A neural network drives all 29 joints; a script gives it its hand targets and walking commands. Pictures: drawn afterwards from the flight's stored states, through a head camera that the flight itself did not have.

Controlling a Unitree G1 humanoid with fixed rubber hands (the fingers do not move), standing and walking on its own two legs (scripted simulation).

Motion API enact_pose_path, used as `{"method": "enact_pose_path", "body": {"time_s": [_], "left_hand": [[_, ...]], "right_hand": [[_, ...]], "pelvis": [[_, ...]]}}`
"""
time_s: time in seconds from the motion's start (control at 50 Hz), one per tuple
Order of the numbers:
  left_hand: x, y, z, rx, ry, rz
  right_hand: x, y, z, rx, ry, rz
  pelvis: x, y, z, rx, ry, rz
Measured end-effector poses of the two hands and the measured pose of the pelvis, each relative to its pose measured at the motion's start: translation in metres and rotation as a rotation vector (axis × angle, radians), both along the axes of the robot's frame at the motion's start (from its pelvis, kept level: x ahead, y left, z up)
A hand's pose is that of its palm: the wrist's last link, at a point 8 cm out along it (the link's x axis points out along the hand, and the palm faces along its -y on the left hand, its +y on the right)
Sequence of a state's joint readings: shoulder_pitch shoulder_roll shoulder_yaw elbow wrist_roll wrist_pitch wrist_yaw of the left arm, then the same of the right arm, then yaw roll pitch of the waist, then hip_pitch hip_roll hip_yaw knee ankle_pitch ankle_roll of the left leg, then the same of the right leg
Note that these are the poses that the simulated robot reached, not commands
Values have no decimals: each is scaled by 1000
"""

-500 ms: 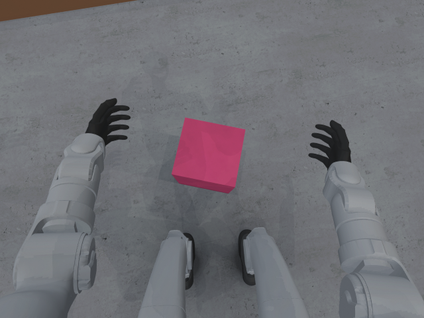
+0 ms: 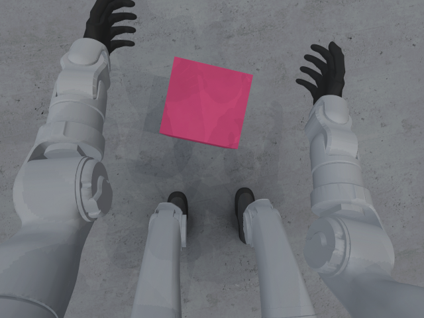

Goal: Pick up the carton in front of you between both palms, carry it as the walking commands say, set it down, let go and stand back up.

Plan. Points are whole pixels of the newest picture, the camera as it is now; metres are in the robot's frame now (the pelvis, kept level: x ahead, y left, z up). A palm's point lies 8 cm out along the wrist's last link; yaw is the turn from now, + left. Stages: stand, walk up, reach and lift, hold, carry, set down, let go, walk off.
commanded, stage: reach and lift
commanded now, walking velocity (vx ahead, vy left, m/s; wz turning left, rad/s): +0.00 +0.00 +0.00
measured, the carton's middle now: (204, 110) +0.48 +0.01 -0.50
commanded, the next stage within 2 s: none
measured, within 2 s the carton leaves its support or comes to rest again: leaves its support in 1.52 s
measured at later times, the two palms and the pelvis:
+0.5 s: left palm (135, 89) +0.51 +0.19 -0.36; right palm (281, 115) +0.45 -0.19 -0.36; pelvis -0.05 -0.02 -0.20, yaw -3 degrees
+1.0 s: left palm (149, 95) +0.51 +0.16 -0.43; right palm (273, 114) +0.46 -0.19 -0.42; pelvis -0.05 -0.01 -0.25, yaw -3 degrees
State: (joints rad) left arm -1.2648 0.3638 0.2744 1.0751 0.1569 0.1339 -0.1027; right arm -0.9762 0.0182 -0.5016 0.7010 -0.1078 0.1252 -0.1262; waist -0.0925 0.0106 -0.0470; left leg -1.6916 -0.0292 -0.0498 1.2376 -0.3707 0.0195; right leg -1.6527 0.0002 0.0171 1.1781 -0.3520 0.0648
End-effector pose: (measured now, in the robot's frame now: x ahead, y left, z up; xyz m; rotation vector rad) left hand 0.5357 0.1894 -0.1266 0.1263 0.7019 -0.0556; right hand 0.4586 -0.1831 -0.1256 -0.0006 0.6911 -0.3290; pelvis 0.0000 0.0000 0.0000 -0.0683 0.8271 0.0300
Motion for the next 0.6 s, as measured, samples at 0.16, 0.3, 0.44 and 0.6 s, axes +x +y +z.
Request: {"method": "enact_pose_path", "body": {"time_s": [0.16,0.3,0.44,0.6], "left_hand": [[-19,-2,-96,7,30,33],[-26,2,-172,18,2,49],[-22,-1,-218,14,-5,43],[-22,-7,-270,7,40,43]], "right_hand": [[-7,-5,-89,3,32,16],[-10,-8,-165,9,23,30],[-10,-7,-214,21,24,30],[-8,-2,-268,32,67,44]], "pelvis": [[-2,-6,-62,-11,84,-13],[-22,-13,-130,-14,57,-21],[-44,-16,-184,-15,-32,-28],[-55,-15,-223,-15,-117,-33]]}}
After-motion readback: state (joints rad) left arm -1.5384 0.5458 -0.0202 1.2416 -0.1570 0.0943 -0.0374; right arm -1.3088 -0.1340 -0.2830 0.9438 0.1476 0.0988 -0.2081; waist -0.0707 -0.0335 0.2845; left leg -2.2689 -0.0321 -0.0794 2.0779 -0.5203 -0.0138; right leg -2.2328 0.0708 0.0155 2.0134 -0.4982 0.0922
